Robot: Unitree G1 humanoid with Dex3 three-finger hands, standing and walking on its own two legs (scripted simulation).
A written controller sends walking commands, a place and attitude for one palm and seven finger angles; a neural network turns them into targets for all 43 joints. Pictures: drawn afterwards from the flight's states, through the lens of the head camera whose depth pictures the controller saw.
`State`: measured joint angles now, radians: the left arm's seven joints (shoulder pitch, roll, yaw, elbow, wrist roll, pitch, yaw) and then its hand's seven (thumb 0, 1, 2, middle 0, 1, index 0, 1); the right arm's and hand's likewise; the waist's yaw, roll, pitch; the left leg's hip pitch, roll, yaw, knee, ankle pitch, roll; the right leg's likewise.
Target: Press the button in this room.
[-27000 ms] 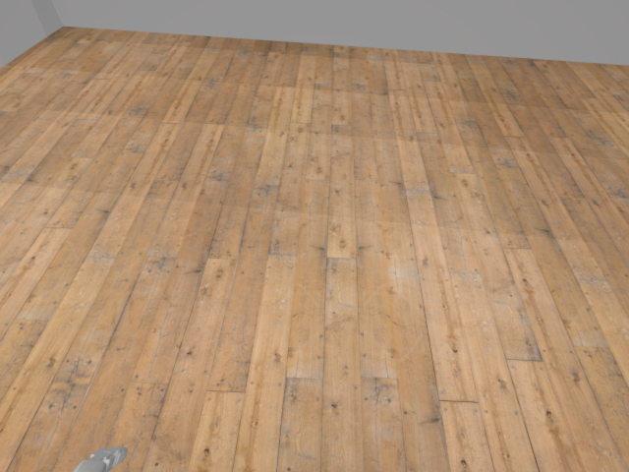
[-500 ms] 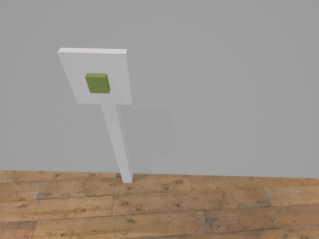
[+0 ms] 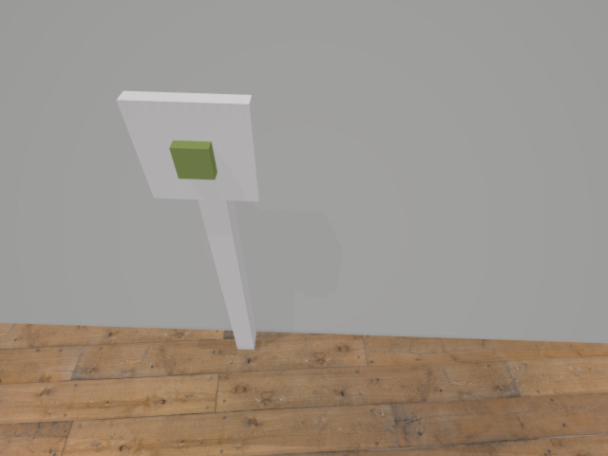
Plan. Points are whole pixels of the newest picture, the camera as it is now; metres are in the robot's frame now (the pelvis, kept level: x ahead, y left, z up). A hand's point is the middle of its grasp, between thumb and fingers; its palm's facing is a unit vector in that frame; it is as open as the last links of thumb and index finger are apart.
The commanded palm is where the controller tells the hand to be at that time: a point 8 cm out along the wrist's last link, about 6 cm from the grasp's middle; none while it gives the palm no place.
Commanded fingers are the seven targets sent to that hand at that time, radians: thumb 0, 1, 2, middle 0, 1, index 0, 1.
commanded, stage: shuffle to correct the standing spot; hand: left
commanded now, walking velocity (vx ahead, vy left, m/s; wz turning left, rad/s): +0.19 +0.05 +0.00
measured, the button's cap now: (195, 159) +0.56 +0.24 +0.08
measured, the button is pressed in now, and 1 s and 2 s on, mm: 0 0 0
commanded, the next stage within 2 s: come to a stop and stand still in 0.28 s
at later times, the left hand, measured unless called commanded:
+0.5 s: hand out of the picture +0.04 +0.17 -0.19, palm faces +0.03 -0.99 -0.17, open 7.4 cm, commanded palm none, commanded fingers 0.00 0.90 0.90 -0.20 -0.30 -0.20 -0.30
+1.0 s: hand out of the picture +0.14 +0.23 -0.18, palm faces +0.02 -0.96 -0.28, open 7.4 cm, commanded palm none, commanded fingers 0.00 0.90 0.90 -0.20 -0.30 -0.20 -0.30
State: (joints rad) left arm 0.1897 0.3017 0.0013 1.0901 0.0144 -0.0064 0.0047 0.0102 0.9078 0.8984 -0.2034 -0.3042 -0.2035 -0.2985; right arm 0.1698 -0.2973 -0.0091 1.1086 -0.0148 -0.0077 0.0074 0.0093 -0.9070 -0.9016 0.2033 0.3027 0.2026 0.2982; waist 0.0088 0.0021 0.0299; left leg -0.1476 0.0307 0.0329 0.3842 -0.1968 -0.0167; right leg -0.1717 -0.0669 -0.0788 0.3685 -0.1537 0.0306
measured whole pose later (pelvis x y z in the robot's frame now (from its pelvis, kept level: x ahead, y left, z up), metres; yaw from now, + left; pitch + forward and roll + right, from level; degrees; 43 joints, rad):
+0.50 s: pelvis +0.08 +0.01 -0.02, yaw -2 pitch -1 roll -1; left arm 0.39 0.12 0.02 1.12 0.02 -0.02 0.03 0.01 0.91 0.90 -0.20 -0.30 -0.20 -0.30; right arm 0.39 -0.12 -0.01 1.15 -0.01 -0.02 -0.03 0.01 -0.91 -0.90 0.20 0.30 0.20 0.30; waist 0.00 0.01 0.03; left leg -0.14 0.04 0.07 0.61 -0.44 0.00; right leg -0.18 -0.08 -0.05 0.60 -0.40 0.06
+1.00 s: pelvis +0.04 +0.01 -0.02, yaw +0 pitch -1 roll +0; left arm 0.19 0.27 0.04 0.90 0.02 0.00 0.03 0.01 0.91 0.90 -0.20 -0.30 -0.20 -0.30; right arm 0.18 -0.26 -0.07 0.95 -0.02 0.01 -0.03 0.01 -0.91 -0.90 0.20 0.30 0.20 0.30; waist 0.00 -0.03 0.06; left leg -0.22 0.03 0.06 0.62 -0.39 0.00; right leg -0.25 -0.10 -0.10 0.62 -0.34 0.04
